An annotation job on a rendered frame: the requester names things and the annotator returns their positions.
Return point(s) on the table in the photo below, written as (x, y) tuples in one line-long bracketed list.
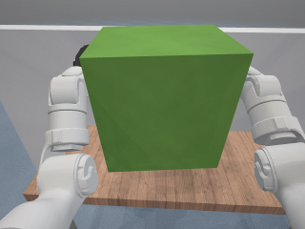
[(231, 187)]

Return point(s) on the right robot upper arm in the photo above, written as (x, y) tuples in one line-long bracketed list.
[(280, 169)]

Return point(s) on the carton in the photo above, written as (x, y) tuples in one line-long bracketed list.
[(164, 97)]

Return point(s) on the left robot upper arm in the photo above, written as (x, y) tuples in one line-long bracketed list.
[(63, 184)]

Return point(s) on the robot right forearm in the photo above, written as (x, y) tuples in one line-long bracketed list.
[(270, 116)]

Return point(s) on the robot left forearm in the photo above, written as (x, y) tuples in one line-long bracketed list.
[(67, 115)]

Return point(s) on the robot left hand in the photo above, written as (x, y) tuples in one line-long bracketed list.
[(77, 63)]

